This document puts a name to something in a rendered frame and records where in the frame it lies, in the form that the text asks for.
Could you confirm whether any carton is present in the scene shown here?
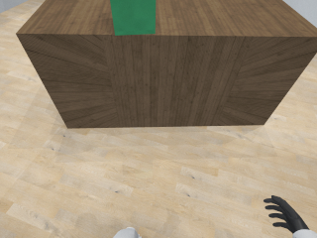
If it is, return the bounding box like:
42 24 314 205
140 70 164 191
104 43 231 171
110 0 157 36

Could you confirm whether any pedestal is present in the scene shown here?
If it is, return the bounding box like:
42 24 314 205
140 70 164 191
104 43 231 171
16 0 317 129

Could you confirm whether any right robot hand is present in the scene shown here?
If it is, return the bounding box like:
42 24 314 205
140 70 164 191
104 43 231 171
264 195 310 234

